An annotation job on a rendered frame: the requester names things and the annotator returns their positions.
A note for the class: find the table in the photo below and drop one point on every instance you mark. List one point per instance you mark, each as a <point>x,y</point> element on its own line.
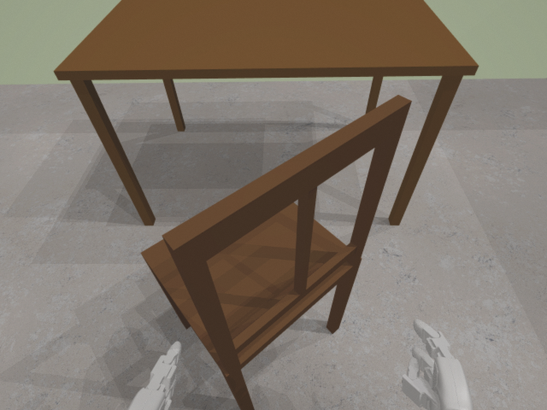
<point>241,39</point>

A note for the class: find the robot left hand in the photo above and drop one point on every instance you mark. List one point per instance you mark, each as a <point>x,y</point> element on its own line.
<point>158,393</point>

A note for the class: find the robot right hand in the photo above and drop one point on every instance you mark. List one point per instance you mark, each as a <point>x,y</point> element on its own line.
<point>444,386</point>

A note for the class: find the chair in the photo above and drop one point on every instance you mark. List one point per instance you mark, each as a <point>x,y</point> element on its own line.
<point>245,269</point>

